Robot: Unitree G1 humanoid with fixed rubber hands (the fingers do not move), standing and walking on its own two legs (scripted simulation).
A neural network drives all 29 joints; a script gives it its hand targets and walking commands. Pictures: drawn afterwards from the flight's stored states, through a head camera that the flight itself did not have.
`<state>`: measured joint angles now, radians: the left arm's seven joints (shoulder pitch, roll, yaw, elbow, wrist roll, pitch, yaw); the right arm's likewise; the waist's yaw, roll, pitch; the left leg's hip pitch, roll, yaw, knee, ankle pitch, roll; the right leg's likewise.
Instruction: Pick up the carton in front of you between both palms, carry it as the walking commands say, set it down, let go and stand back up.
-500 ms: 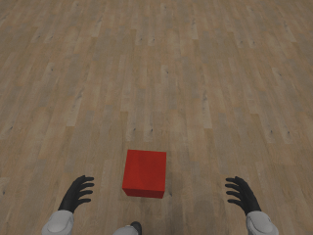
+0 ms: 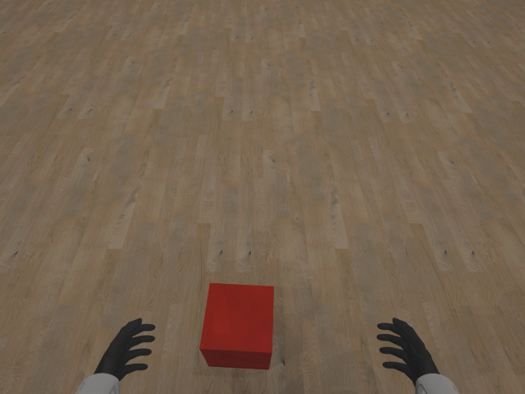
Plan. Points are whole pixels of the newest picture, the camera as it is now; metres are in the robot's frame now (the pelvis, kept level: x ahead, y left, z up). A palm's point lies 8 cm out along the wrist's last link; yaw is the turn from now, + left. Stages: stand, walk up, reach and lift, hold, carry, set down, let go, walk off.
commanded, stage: stand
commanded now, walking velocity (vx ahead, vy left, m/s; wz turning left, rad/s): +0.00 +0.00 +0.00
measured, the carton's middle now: (240, 327) +0.39 +0.08 -0.65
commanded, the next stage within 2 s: none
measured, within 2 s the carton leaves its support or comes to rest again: neither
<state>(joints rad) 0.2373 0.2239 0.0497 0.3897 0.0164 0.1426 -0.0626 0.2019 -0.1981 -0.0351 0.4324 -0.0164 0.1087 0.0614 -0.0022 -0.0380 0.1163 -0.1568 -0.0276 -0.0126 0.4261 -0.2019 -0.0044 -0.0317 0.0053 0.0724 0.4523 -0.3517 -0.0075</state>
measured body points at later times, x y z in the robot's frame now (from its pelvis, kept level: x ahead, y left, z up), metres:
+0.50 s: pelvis +0.04 +0.00 -0.02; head +0.04 -0.01 +0.43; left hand +0.10 +0.26 -0.13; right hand +0.16 -0.25 -0.15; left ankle +0.02 +0.12 -0.74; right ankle -0.06 -0.12 -0.74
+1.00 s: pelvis +0.03 -0.01 -0.02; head +0.03 -0.01 +0.43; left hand +0.02 +0.26 -0.15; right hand +0.12 -0.26 -0.16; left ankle +0.02 +0.12 -0.74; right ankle -0.06 -0.12 -0.74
